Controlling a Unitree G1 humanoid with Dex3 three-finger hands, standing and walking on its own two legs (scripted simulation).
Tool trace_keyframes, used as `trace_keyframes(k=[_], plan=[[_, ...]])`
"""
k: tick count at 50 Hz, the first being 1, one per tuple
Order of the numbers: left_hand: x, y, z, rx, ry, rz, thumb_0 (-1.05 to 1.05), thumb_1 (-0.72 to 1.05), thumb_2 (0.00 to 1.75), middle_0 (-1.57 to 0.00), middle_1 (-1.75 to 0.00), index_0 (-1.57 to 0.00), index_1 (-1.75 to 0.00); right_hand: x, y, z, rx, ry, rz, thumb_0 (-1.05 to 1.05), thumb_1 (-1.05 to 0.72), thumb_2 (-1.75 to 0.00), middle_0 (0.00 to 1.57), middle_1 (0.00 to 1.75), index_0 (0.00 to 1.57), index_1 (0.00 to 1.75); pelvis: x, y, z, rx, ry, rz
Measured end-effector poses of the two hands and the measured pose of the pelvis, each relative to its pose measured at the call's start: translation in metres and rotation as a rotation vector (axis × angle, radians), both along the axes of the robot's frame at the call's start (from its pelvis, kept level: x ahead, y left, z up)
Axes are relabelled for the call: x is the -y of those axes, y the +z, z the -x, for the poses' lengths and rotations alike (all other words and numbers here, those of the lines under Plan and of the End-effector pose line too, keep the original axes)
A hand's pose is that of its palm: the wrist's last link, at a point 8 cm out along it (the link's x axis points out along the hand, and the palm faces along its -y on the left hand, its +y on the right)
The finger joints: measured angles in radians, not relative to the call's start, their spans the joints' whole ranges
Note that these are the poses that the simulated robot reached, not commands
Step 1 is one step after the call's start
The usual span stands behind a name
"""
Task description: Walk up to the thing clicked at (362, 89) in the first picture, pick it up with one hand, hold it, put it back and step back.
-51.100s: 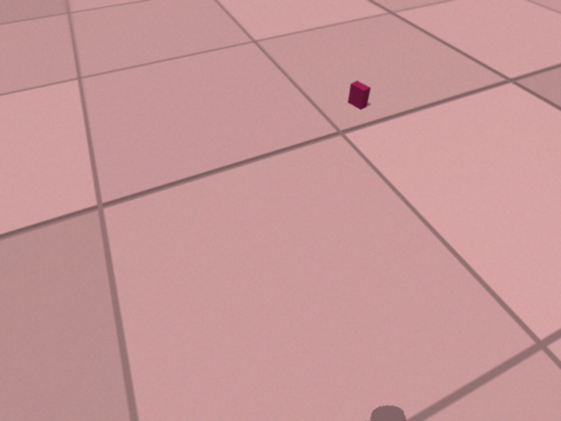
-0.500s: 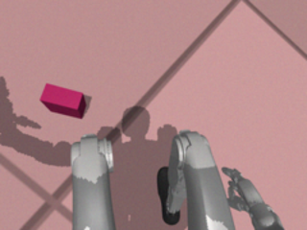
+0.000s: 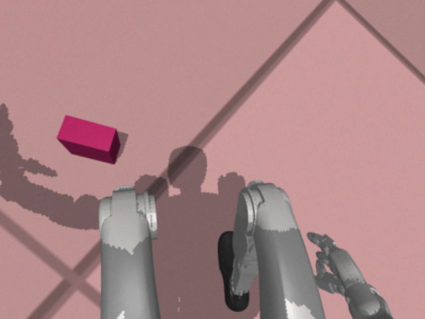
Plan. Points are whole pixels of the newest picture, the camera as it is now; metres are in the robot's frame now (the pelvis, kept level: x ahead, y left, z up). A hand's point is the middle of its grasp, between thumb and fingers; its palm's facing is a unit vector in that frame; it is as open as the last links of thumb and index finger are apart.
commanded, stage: go down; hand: left
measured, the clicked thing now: (92, 142) +0.46 +0.26 -0.29
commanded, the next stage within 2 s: none
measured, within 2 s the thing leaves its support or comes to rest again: neither
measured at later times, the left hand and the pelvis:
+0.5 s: hand out of the picture +0.36 +0.47 +0.02, palm faces +0.31 -0.95 -0.01, open 17.8 cm; pelvis +0.00 +0.00 +0.00, yaw +0 degrees
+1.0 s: hand out of the picture +0.36 +0.47 +0.02, palm faces +0.31 -0.95 -0.01, open 17.8 cm; pelvis +0.00 +0.00 +0.00, yaw +0 degrees
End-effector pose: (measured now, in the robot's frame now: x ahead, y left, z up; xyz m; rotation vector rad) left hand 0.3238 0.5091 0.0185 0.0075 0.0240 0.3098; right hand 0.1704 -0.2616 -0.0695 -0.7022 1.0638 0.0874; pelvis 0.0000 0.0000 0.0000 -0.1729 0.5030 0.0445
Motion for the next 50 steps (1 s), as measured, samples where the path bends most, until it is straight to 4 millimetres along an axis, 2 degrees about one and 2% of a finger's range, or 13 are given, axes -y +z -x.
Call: trace_keyframes(k=[8,15,29,39,45,50], plan=[[0.002,0.005,-0.005,0.012,-0.004,0.008,-0.01,-0.61,0.0,-0.05,-0.02,-0.06,-0.02,0.0,0.003,-0.001,0.015,-0.012,0.001,0.0,-0.93,-0.91,0.21,0.3,0.21,0.3,0.0,0.001,-0.001,-0.002,0.003,0.002],[-0.001,0.008,0.001,-0.006,0.008,-0.003,-0.01,-0.61,0.0,-0.05,-0.02,-0.06,-0.01,0.0,0.002,0.002,0.011,-0.012,-0.008,0.0,-0.93,-0.9,0.21,0.3,0.21,0.3,0.0,0.002,0.001,0.0,0.0,0.0],[0.002,-0.002,-0.002,0.002,-0.015,0.004,-0.01,-0.61,0.0,-0.05,-0.02,-0.05,-0.01,0.001,0.001,0.003,0.001,-0.001,0.008,0.0,-0.93,-0.9,0.21,0.3,0.21,0.3,0.0,-0.002,0.001,0.008,-0.001,0.003],[-0.002,0.011,0.0,0.003,0.001,0.001,-0.01,-0.61,0.0,-0.05,-0.02,-0.06,-0.01,-0.001,0.005,0.001,0.028,-0.018,-0.006,0.0,-0.93,-0.9,0.21,0.3,0.21,0.3,-0.001,0.003,0.001,0.003,0.002,0.003],[-0.004,0.008,0.007,-0.005,0.011,-0.002,-0.01,-0.61,0.0,-0.05,-0.02,-0.06,-0.01,-0.001,0.001,0.003,0.011,-0.001,-0.01,0.0,-0.93,-0.9,0.21,0.3,0.21,0.3,-0.001,0.001,0.003,0.006,-0.001,0.0],[-0.003,0.002,0.004,0.01,0.005,0.0,-0.01,-0.61,0.0,-0.05,-0.01,-0.06,-0.01,-0.001,0.0,0.003,-0.003,0.011,0.0,0.0,-0.93,-0.9,0.21,0.3,0.21,0.3,0.0,-0.001,0.003,0.009,0.0,0.0]])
